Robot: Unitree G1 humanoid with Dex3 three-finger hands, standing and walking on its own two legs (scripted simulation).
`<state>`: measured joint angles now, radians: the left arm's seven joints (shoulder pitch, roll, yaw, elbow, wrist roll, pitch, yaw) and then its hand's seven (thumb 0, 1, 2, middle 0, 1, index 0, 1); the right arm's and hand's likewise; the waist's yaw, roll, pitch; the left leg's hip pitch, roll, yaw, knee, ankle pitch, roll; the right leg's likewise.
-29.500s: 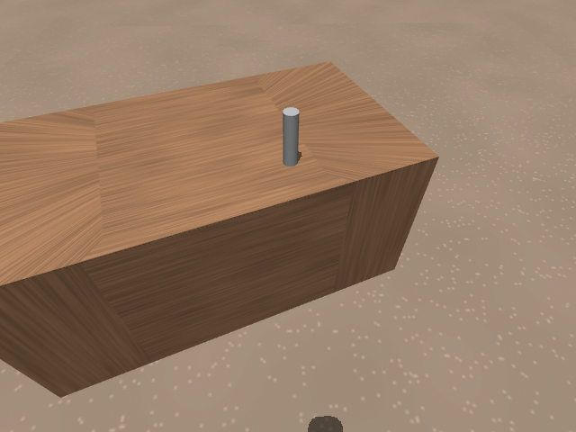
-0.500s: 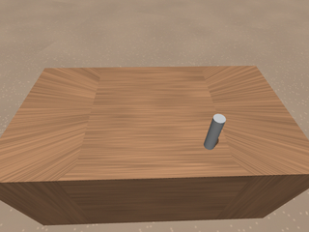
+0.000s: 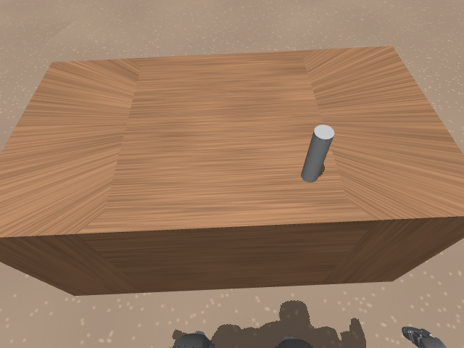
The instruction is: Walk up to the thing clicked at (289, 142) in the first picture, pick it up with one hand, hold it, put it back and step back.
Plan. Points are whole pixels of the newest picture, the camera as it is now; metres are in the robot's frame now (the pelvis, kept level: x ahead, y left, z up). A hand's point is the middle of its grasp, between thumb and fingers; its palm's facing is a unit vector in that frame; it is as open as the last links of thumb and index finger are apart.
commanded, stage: step back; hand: right
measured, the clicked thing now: (316, 156) +0.54 -0.18 -0.07
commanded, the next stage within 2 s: none
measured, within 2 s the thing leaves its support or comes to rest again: neither
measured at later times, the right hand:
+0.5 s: hand out of the picture -0.01 -0.24 -0.13, palm faces -0.05 +0.89 -0.44, open 7.4 cm
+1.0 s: hand out of the picture -0.12 -0.22 -0.15, palm faces -0.05 +0.90 -0.43, open 7.4 cm
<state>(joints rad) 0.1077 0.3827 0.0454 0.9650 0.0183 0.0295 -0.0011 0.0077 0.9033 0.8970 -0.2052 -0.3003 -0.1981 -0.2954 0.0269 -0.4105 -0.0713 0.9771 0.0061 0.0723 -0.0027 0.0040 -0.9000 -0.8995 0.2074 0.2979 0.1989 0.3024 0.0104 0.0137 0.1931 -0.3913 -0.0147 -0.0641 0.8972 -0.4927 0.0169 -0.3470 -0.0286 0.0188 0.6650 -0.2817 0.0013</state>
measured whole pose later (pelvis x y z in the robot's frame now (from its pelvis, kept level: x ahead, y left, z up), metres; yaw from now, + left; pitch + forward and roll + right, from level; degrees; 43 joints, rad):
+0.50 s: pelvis -0.09 +0.03 +0.01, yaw +0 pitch -1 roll -1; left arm 0.12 0.38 0.06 0.86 0.01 0.06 0.02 0.01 0.90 0.90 -0.21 -0.30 -0.20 -0.30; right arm 0.15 -0.36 -0.05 0.89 -0.02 0.03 -0.02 0.01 -0.90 -0.90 0.21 0.30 0.20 0.30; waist 0.01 -0.04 0.20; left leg -0.25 0.00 0.01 0.57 -0.31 0.04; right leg -0.41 0.11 0.15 1.03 -0.47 0.02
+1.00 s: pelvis -0.21 +0.05 -0.01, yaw +0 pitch -3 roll +2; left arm 0.07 0.39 0.06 0.75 0.02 0.06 0.01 0.01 0.90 0.90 -0.21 -0.30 -0.20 -0.30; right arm 0.16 -0.37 -0.05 0.88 -0.03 0.02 -0.02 0.00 -0.90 -0.90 0.21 0.30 0.20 0.30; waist 0.02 -0.07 0.22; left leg -0.24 -0.07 -0.01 0.66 -0.36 0.02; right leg -0.42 -0.03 0.08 0.73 -0.28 0.01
